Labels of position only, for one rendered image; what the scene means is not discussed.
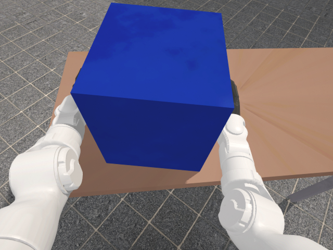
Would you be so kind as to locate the table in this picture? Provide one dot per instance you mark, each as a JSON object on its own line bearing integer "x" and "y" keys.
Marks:
{"x": 286, "y": 101}

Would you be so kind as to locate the right robot hand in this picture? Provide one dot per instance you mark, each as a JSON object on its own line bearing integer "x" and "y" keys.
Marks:
{"x": 235, "y": 99}

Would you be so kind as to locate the robot left forearm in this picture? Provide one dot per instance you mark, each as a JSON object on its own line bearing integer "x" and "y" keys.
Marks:
{"x": 67, "y": 129}

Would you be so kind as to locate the robot right forearm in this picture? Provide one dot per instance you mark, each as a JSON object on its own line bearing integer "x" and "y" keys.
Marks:
{"x": 237, "y": 165}

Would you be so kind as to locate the robot right upper arm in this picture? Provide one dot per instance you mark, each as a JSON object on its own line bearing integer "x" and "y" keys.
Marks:
{"x": 254, "y": 222}

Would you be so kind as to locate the carton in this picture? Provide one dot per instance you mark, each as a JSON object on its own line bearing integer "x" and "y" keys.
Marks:
{"x": 155, "y": 87}

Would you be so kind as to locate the robot left upper arm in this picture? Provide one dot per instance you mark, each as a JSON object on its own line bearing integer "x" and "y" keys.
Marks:
{"x": 41, "y": 182}

